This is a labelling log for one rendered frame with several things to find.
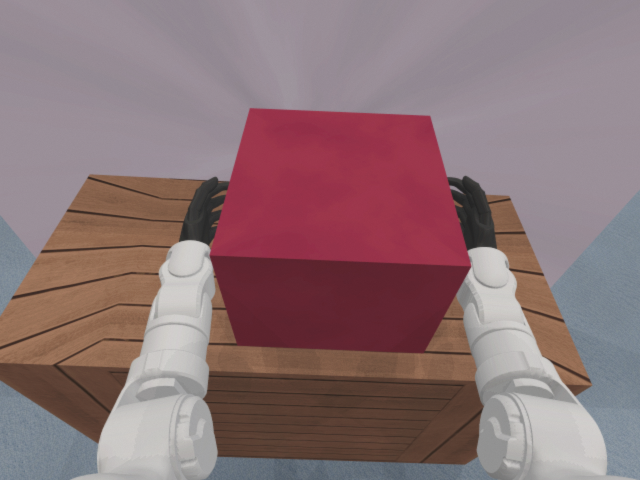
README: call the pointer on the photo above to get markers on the robot left forearm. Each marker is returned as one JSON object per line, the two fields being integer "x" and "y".
{"x": 173, "y": 355}

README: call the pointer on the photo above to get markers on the pedestal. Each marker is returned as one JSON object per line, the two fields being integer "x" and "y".
{"x": 77, "y": 321}

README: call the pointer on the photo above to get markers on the carton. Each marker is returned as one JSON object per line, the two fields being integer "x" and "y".
{"x": 338, "y": 231}

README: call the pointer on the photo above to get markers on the robot right forearm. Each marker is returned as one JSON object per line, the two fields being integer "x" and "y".
{"x": 502, "y": 344}

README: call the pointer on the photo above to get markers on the left robot hand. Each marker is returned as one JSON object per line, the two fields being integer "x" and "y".
{"x": 199, "y": 217}

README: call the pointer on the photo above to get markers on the right robot hand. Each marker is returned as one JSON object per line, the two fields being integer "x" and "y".
{"x": 476, "y": 221}

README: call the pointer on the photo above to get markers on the right robot upper arm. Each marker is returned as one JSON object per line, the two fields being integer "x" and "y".
{"x": 524, "y": 437}

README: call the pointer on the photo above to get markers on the left robot upper arm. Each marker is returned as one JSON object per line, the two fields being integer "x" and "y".
{"x": 169, "y": 438}

